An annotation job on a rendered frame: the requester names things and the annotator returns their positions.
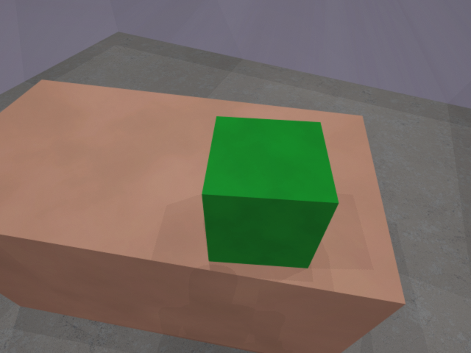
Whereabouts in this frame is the carton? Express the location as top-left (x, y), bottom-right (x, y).
top-left (202, 116), bottom-right (339, 268)

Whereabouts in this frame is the pedestal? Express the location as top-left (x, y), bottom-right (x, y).
top-left (0, 79), bottom-right (406, 353)

